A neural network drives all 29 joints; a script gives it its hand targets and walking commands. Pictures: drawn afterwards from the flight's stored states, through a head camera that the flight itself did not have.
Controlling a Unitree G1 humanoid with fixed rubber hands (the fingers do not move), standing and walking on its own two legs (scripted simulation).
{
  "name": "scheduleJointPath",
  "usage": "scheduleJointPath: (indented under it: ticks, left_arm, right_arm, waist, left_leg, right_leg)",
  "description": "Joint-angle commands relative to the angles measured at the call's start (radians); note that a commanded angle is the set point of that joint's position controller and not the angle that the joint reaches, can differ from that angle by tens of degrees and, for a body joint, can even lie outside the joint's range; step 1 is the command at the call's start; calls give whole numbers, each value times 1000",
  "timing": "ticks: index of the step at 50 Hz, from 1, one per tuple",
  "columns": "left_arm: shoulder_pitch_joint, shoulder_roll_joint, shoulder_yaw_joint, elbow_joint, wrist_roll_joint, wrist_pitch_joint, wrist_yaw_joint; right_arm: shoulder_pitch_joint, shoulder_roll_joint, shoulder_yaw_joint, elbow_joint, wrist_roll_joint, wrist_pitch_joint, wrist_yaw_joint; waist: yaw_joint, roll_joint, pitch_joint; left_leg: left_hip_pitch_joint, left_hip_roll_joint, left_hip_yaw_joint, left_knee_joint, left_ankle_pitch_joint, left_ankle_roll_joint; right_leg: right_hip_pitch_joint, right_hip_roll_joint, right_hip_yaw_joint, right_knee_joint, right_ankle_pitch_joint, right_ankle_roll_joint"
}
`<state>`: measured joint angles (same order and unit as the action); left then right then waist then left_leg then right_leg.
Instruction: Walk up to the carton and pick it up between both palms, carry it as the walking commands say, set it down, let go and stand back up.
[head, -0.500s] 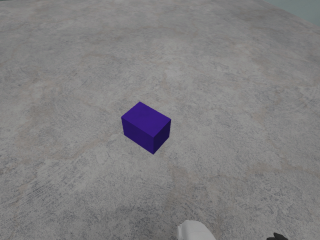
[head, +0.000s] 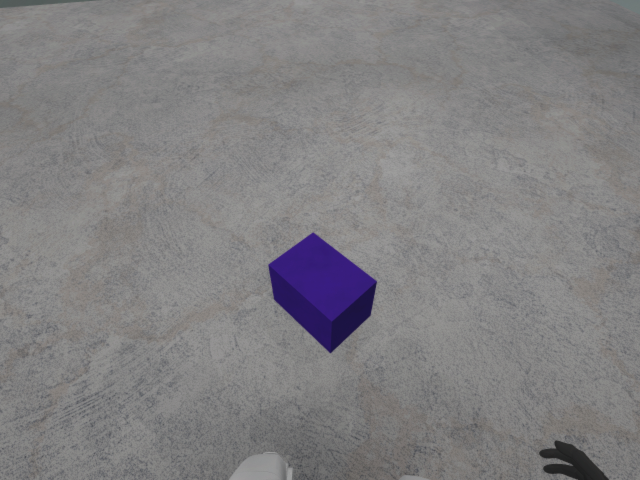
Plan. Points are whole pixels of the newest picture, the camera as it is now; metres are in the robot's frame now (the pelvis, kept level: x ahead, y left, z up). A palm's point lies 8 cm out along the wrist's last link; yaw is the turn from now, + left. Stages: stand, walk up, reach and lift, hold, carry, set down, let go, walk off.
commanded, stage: walk up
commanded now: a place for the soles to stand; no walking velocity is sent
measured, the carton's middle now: (321, 291) +0.77 +0.02 -0.63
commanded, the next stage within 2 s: none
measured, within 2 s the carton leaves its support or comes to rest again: neither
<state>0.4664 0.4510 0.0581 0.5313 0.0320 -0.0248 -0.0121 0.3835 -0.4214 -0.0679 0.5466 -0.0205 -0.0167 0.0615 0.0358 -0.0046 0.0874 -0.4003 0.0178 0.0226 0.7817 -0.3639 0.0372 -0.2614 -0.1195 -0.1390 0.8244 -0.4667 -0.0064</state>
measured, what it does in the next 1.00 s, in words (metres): walks ahead: right foot, then left foot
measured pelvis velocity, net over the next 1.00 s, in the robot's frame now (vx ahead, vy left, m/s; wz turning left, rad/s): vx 0.29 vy -0.05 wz -0.02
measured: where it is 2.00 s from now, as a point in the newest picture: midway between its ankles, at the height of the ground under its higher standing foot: (332, 441)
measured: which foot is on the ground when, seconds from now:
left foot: down 0.00-0.32, up 0.34-0.68, down 0.70-1.00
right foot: down 0.00-0.00, up 0.02-0.28, down 0.30-1.00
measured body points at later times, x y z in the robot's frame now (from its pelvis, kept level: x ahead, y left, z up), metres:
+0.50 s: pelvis +0.18 -0.08 +0.00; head +0.19 -0.11 +0.44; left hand +0.30 +0.24 -0.05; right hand +0.27 -0.40 -0.10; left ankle +0.21 +0.06 -0.65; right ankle +0.22 -0.19 -0.70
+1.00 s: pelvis +0.29 -0.05 +0.01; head +0.32 -0.06 +0.46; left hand +0.40 +0.26 -0.08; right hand +0.46 -0.34 -0.09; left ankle +0.36 +0.09 -0.70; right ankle +0.23 -0.19 -0.70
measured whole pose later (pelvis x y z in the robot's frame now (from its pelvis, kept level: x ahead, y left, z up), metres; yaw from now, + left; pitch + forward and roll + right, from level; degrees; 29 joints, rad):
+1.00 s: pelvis +0.29 -0.05 +0.01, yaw -1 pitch -4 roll +0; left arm 0.26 0.43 -0.03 0.72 -0.03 -0.03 0.01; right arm 0.10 -0.39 0.00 0.73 0.01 0.02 0.03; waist 0.02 0.02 0.14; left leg -0.36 0.06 0.02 0.70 -0.27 -0.03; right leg -0.16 -0.06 -0.03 0.70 -0.47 0.04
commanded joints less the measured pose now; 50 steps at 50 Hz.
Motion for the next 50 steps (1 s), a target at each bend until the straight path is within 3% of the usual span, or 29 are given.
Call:
scheduleJointPath:
  ticks: [1, 2, 5, 6, 11, 13, 14, 15, 16, 17, 18, 19, 21, 22, 27, 29, 31, 33, 34, 35, 36, 37, 38, 40, 42, 44, 45, 47, 50]
  left_arm:
    - [-144, 141, 55, -186, -31, -13, -9]
    - [-176, 208, 75, -192, -17, 0, -4]
    - [-115, 221, 79, -143, -14, -3, -1]
    - [-95, 217, 73, -128, -19, -3, -5]
    - [-113, 145, 51, -126, -17, -6, -22]
    - [-14, 131, 58, -93, -17, -16, -17]
    - [79, 177, 81, -55, -10, -23, -7]
    - [155, 273, 113, -44, -3, -26, 10]
    - [159, 371, 129, -85, -4, -28, 23]
    - [130, 355, 127, -90, -4, -24, 39]
    - [110, 333, 125, -93, 0, -30, 50]
    - [56, 308, 113, -97, -2, -34, 56]
    - [-31, 294, 95, -108, -5, -37, 50]
    - [-47, 292, 91, -107, -5, -41, 45]
    - [-12, 281, 84, -78, -10, -56, 57]
    - [-44, 270, 71, -80, -14, -55, 61]
    - [-114, 248, 49, -95, -23, -50, 57]
    - [-136, 231, 31, -91, -38, -38, 46]
    - [-116, 211, 23, -85, -50, -35, 41]
    - [-63, 186, 15, -72, -63, -29, 34]
    - [-16, 182, 13, -61, -77, -16, 32]
    - [-47, 213, 28, -47, -71, 0, 41]
    - [-56, 220, 29, -24, -63, 5, 45]
    - [-23, 221, 17, 39, -52, -11, 44]
    - [-118, 286, 30, 47, -45, -22, 45]
    - [-186, 265, 20, 62, -49, -33, 38]
    - [-154, 242, 9, 93, -57, -37, 36]
    - [-150, 233, 4, 136, -63, -34, 42]
    - [-186, 226, 3, 176, -62, -29, 39]
  right_arm:
    - [188, -324, -108, -86, -31, -41, -65]
    - [120, -305, -98, -98, -14, -43, -83]
    - [74, -306, -98, -99, -1, -57, -95]
    - [59, -300, -96, -95, -3, -57, -93]
    - [5, -276, -74, -104, -23, -58, -77]
    - [-67, -259, -66, -122, -11, -47, -63]
    - [-64, -210, -48, -125, -8, -39, -55]
    - [-25, -148, -29, -143, 8, -42, -46]
    - [13, -139, -24, -183, 16, -39, -49]
    - [-56, -233, -55, -188, 14, -22, -59]
    - [-72, -242, -63, -185, 11, -7, -57]
    - [-38, -228, -61, -164, 12, -2, -53]
    - [22, -213, -62, -116, 23, -1, -40]
    - [18, -222, -65, -111, 16, 0, -33]
    - [-62, -197, -63, -121, -20, 16, -9]
    - [-92, -179, -57, -120, -14, 22, -7]
    - [-78, -163, -52, -92, -1, 20, -12]
    - [-42, -192, -57, -53, 5, 14, -28]
    - [-32, -255, -72, -40, -1, 13, -39]
    - [-73, -308, -78, -51, -3, 12, -50]
    - [-118, -304, -65, -68, 9, 8, -61]
    - [-156, -285, -57, -63, 23, 12, -67]
    - [-179, -270, -49, -47, 27, 14, -68]
    - [-245, -237, -33, -19, 29, 26, -57]
    - [-258, -216, -25, 7, 40, 34, -46]
    - [-262, -242, -31, 45, 33, 25, -51]
    - [-276, -242, -26, 61, 24, 18, -52]
    - [-290, -206, -9, 103, 25, 10, -47]
    - [-301, -199, 0, 160, 31, 12, -50]
  waist:
    - [-178, 250, -15]
    - [-154, 104, 64]
    - [-108, 152, 51]
    - [-98, 152, 43]
    - [-68, 215, 56]
    - [11, 211, -8]
    - [60, 96, -82]
    - [111, -188, -146]
    - [101, -313, -209]
    - [103, -118, -154]
    - [89, -50, -92]
    - [52, -40, -54]
    - [0, -117, -8]
    - [-4, -148, -4]
    - [10, -159, 19]
    - [0, -151, 32]
    - [-39, -143, 5]
    - [-88, -85, -36]
    - [-104, 16, -69]
    - [-91, 153, -113]
    - [-67, 210, -151]
    - [-68, 136, -102]
    - [-53, 132, -53]
    - [-11, 112, -84]
    - [-49, 22, -75]
    - [-74, 76, -87]
    - [-50, 97, -144]
    - [-26, 38, -178]
    - [-28, 27, -188]
  left_leg:
    - [371, 339, -822, -540, -554, 210]
    - [310, 377, -785, -558, -579, 261]
    - [289, 369, -583, -440, -225, 309]
    - [272, 359, -505, -418, -159, 302]
    - [110, 284, -231, -347, 213, 226]
    - [-24, 212, -94, -207, 146, 155]
    - [-111, 149, -44, -42, 91, 104]
    - [-238, 56, 37, 292, 26, 43]
    - [-347, -22, -13, 512, -246, -1]
    - [-409, -19, -119, 635, -248, -1]
    - [-442, 7, -142, 673, -203, -1]
    - [-425, 42, -141, 633, -149, 1]
    - [-306, 64, -104, 482, -112, -13]
    - [-272, 75, -97, 426, -116, -24]
    - [-247, 97, -75, 258, -38, -21]
    - [-164, 89, -65, 159, 14, -16]
    - [54, 58, -36, 21, 122, -4]
    - [263, 25, -14, -123, 257, 19]
    - [319, 79, -97, -154, 305, 53]
    - [294, 209, -301, -249, 269, 118]
    - [214, 332, -499, -352, 190, 205]
    - [110, 333, -450, -372, 36, 246]
    - [71, 298, -401, -348, 46, 225]
    - [58, 185, -246, -255, 135, 101]
    - [130, 82, -122, -124, 194, 10]
    - [265, 122, -154, -177, 348, 26]
    - [255, 152, -184, -183, 449, 53]
    - [232, 160, -145, -153, 622, 59]
    - [264, 144, -89, -164, 634, 54]
  right_leg:
    - [-605, 89, 174, 404, -126, -23]
    - [-605, 43, 247, 454, -91, -26]
    - [-554, 9, 251, 461, -61, -17]
    - [-504, -4, 253, 407, -42, -15]
    - [-259, 14, 135, 84, 84, -20]
    - [17, 71, 70, -105, 259, -34]
    - [205, 123, 76, -137, 246, -33]
    - [313, -25, 351, -271, 67, -83]
    - [330, -275, 830, -452, -104, -214]
    - [312, -323, 898, -510, -178, -302]
    - [265, -333, 840, -527, -192, -321]
    - [207, -296, 713, -502, -170, -283]
    - [64, -234, 566, -496, -113, -240]
    - [37, -235, 537, -491, -70, -242]
    - [52, -255, 451, -452, 121, -254]
    - [2, -224, 367, -407, 315, -226]
    - [-114, -161, 240, -320, 501, -168]
    - [-204, -103, 162, -197, 460, -91]
    - [-229, -81, 137, -97, 377, -59]
    - [-214, -4, 70, 62, 230, -17]
    - [-159, 61, 93, 129, -35, 2]
    - [-91, 59, 126, 117, -129, -13]
    - [-67, 50, 119, 38, -81, -21]
    - [39, 32, 162, -225, 80, -30]
    - [-72, -74, 361, -344, 57, -58]
    - [-150, -53, 264, -263, 162, -43]
    - [-52, -21, 205, -240, 246, -30]
    - [67, -17, 194, -246, 386, -25]
    - [87, -27, 176, -246, 490, -24]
